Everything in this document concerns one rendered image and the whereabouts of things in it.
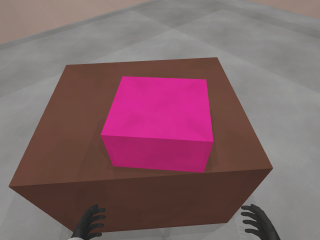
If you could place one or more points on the pedestal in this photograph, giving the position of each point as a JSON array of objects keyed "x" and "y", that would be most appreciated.
[{"x": 66, "y": 168}]

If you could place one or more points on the right robot hand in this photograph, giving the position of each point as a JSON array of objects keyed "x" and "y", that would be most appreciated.
[{"x": 266, "y": 230}]

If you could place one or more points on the carton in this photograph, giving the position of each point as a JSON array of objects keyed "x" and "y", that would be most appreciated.
[{"x": 159, "y": 123}]

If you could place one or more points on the left robot hand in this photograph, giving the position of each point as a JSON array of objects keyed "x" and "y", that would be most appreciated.
[{"x": 84, "y": 226}]

